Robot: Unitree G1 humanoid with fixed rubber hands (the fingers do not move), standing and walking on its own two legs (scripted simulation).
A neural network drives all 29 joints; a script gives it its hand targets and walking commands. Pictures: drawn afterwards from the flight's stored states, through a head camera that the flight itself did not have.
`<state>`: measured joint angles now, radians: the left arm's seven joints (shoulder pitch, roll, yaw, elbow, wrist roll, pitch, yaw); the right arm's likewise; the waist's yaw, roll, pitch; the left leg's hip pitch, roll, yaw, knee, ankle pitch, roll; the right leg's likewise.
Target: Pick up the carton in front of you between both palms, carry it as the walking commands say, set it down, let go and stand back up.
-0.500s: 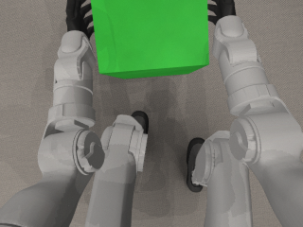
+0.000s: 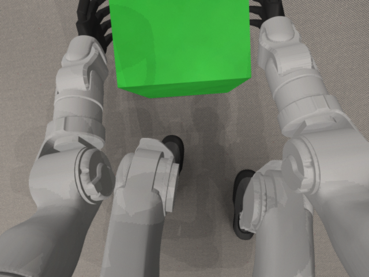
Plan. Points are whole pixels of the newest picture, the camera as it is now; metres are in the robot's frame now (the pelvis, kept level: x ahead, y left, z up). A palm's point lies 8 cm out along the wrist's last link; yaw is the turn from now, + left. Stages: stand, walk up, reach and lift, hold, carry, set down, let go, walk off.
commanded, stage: set down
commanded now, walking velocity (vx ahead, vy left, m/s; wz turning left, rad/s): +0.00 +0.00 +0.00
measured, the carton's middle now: (183, 41) +0.51 +0.13 -0.23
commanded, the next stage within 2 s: let go in 1.96 s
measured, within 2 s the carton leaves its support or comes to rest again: rests again in 0.62 s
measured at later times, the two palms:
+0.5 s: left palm (91, 39) +0.48 +0.28 -0.16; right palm (264, 25) +0.54 -0.02 -0.18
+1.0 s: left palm (86, 50) +0.46 +0.30 -0.17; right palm (298, 14) +0.56 -0.07 -0.17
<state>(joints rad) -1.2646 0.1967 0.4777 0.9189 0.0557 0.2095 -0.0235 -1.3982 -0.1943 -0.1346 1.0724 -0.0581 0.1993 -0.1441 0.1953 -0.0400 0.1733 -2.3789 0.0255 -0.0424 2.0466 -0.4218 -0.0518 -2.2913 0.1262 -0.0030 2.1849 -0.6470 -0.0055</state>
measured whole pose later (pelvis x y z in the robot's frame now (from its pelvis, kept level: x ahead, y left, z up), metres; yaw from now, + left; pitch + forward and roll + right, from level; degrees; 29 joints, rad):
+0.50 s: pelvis +0.00 +0.01 -0.01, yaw +1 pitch +41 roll +2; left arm -1.31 0.28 0.52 1.04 0.05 0.13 -0.05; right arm -1.44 -0.16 -0.17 1.09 -0.14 0.16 -0.05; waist 0.16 0.00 0.25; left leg -2.36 0.02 -0.02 2.07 -0.42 -0.04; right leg -2.27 0.12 0.02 2.21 -0.66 0.01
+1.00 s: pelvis -0.01 +0.01 +0.00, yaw +1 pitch +38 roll +1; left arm -1.29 0.33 0.34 1.11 -0.20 -0.02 0.08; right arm -1.45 -0.40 0.09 1.04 0.16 0.10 -0.08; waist 0.15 0.00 0.33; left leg -2.32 0.03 0.01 2.06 -0.41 -0.01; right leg -2.23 0.12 0.05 2.21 -0.65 0.04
